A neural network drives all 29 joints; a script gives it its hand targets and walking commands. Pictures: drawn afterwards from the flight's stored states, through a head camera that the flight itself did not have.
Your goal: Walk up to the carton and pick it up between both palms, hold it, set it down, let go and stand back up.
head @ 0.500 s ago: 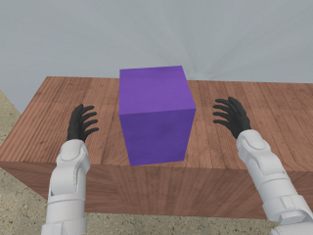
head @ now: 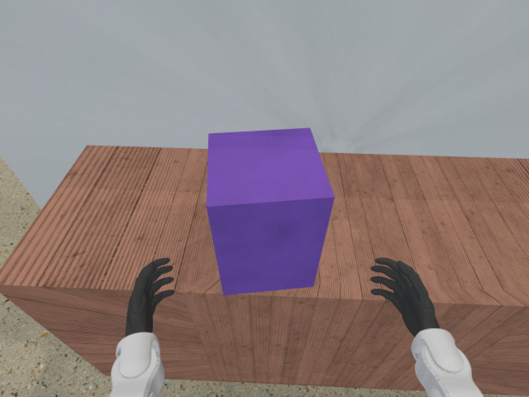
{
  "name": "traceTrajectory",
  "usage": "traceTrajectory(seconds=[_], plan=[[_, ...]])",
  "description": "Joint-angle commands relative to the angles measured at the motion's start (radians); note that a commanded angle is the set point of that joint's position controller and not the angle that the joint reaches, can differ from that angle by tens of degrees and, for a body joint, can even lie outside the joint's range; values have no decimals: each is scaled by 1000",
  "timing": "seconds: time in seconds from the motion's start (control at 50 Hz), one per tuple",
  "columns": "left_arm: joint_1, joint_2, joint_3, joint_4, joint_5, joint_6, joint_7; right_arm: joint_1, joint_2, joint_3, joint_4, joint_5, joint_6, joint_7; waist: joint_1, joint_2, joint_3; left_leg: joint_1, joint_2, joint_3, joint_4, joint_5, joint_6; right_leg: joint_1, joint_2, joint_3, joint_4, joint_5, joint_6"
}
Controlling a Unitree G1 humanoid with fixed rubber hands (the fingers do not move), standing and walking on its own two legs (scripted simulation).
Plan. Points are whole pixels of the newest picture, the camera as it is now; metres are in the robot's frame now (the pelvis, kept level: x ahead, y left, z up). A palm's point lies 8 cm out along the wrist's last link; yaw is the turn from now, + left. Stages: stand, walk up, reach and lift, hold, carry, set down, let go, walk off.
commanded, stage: set down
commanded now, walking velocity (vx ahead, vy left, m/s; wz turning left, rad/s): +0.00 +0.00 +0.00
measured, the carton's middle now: (264, 215) +0.43 +0.04 +0.01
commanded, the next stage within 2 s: let go in 1.48 s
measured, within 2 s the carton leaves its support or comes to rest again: neither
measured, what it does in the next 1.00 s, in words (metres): stands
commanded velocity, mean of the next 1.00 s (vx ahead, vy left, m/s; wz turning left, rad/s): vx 0.00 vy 0.00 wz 0.00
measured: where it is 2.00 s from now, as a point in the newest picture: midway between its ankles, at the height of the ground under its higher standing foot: outside the picture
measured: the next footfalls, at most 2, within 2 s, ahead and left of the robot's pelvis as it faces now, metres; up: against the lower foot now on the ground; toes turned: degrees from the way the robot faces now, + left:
none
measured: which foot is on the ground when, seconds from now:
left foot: down 0.00-1.00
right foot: down 0.00-1.00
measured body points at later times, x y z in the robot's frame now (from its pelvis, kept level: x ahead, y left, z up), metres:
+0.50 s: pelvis +0.00 +0.00 +0.00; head -0.01 +0.02 +0.45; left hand +0.21 +0.23 -0.04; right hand +0.22 -0.20 -0.04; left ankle +0.01 +0.13 -0.75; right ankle -0.01 -0.08 -0.75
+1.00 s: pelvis +0.03 +0.01 +0.00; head +0.01 +0.03 +0.45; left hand +0.20 +0.24 -0.07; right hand +0.21 -0.20 -0.06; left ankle +0.01 +0.13 -0.75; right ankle -0.01 -0.08 -0.75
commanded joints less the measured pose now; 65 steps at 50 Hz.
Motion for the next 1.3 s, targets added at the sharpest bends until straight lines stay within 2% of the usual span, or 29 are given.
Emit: traceTrajectory(seconds=[0.0,0.06,0.08,0.1,0.14,0.18,0.24,0.26,0.28,0.32,0.36,0.38,0.46,0.56,0.58,0.6,0.62,0.64,0.66,0.78,0.96,0.98,1.0,1.02,1.06,1.08,1.16,1.2,1.28], plan=[[-35,38,12,-52,25,-49,-10,-60,-93,-14,-54,3,-61,2,8,-37,-85,106,-31,-59,-16,219,15,8,-48,130,-73,238,21],[-70,44,-4,-66,27,-73,6,-92,-82,-22,-48,3,-76,17,24,4,-65,82,-22,-55,-34,153,17,-35,-50,126,-81,88,0],[-54,35,-12,-33,29,-86,11,-56,-65,-17,-16,3,-77,26,24,15,-38,80,-21,-52,-31,134,16,-51,-52,131,-90,19,-10],[-130,59,-17,-50,17,-96,17,-128,-77,-42,-30,-9,-80,29,14,20,-48,76,-18,-47,-33,102,16,-86,-48,124,-94,-41,-15],[-111,52,-23,35,32,-98,22,-107,-70,-36,36,-27,-78,38,13,25,-13,69,-17,-45,-23,46,22,-122,-56,131,-98,-121,-19],[-134,72,-30,36,20,-104,29,-117,-66,-48,34,-38,-76,40,11,27,-22,59,-15,-41,-23,12,24,-121,-62,131,-94,-148,-19],[-122,89,-44,20,6,-107,31,-104,-80,-65,39,-53,-81,29,-10,25,-73,94,-13,-41,-2,86,16,-88,-50,118,-78,-51,-13],[-102,85,-41,75,12,-90,18,-90,-76,-56,79,-70,-71,22,-19,16,-57,92,-20,-40,9,89,14,-77,-53,124,-77,-26,-9],[-115,106,-31,39,4,-86,12,-110,-79,-54,41,-66,-69,16,-4,8,-80,93,-20,-35,5,105,16,-60,-53,122,-75,4,-4],[-68,112,-26,41,0,-70,4,-65,-65,-50,52,-80,-64,6,-7,3,-75,81,-24,-33,2,125,17,-16,-54,123,-69,59,5],[-82,121,-22,25,-2,-56,-3,-77,-67,-58,51,-86,-55,2,-3,26,-73,74,-24,-31,-12,119,14,-20,-52,118,-72,40,2],[-33,112,-20,91,17,-31,-10,-34,-59,-50,111,-95,-39,5,-5,36,-37,90,-22,-33,-14,113,13,-35,-51,118,-82,17,-5],[-13,136,-19,47,1,-2,-28,-20,-51,-62,58,-119,-28,-3,-7,14,-45,118,-23,-27,-16,174,14,-21,-45,107,-92,83,1],[22,163,-11,70,-3,8,-56,27,-40,-66,45,-152,-18,-16,-11,-11,4,115,-28,-26,-21,159,17,-13,-55,108,-96,139,17],[22,166,-11,55,-5,6,-57,31,-38,-70,32,-155,-16,-19,-8,-2,5,114,-25,-25,-24,162,16,-12,-57,105,-93,152,18],[-208,166,-17,-170,-72,-61,-16,-151,-62,-119,-186,-94,-41,13,17,32,-104,102,-16,-26,-23,129,13,-51,-50,91,-69,34,16],[-57,146,-87,10,-66,-73,0,-66,-40,-87,-51,-106,-26,30,-28,23,-22,118,-8,-23,-29,80,15,-106,-52,90,-98,-29,2],[-74,149,-56,41,-53,-69,-6,-48,-28,-88,-9,-123,-11,32,-17,25,-23,145,-5,-33,-25,91,15,-112,-56,91,-110,-30,0],[-39,146,-56,85,-38,-53,-17,-9,-25,-80,30,-130,-5,29,-27,16,-12,164,-7,-35,-21,111,15,-110,-56,99,-114,8,3],[56,157,6,92,14,-1,-67,56,-58,-51,95,-125,-26,-3,-15,12,-63,228,-34,-46,16,338,-4,-15,-40,91,-101,263,26],[80,163,0,43,37,45,-86,88,-43,-61,71,-154,-13,-13,-24,38,-9,248,-31,-42,5,338,-10,-51,-39,74,-128,235,20],[155,122,-29,432,126,189,-139,116,-50,-30,421,-263,87,-40,-83,54,191,227,-37,-51,4,222,-19,-84,-55,105,-171,183,6],[95,207,36,131,67,158,-140,87,-28,-73,109,-232,50,-51,-7,29,4,210,-33,-26,-15,245,6,-19,-50,77,-139,210,23],[77,213,6,46,38,131,-122,86,-34,-91,79,-226,19,-54,-16,44,-22,199,-29,-33,-3,268,0,-31,-49,69,-102,273,35],[88,214,-1,32,44,108,-106,100,-37,-87,132,-221,-6,-40,-16,76,-52,231,-27,-43,31,363,-19,-35,-35,56,-82,334,28],[98,215,6,57,52,110,-108,99,-37,-96,160,-224,-5,-32,-24,65,-38,252,-28,-45,35,368,-19,-49,-28,51,-94,304,25],[84,227,-17,128,42,164,-117,78,-28,-105,178,-265,33,-30,-36,46,0,227,-21,-42,13,231,-5,-94,-41,52,-114,164,24],[75,242,-18,99,16,176,-123,83,-21,-127,128,-276,41,-38,-40,11,-8,213,-21,-38,14,223,4,-88,-46,52,-109,183,40],[61,239,-18,130,24,199,-134,71,-25,-132,157,-286,57,-41,-46,22,-15,234,-22,-42,19,237,-2,-85,-41,43,-102,207,41]])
